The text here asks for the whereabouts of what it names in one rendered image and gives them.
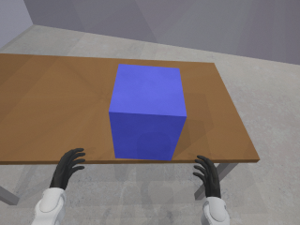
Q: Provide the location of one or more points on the right robot forearm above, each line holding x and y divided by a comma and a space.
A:
214, 212

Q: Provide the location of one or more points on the robot right hand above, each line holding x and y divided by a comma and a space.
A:
209, 178

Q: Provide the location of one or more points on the table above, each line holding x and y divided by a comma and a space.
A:
51, 104

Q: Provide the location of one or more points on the robot left hand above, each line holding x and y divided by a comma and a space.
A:
64, 168

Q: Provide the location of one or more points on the carton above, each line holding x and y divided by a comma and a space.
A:
147, 112

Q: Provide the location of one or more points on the left robot forearm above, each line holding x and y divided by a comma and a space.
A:
50, 210

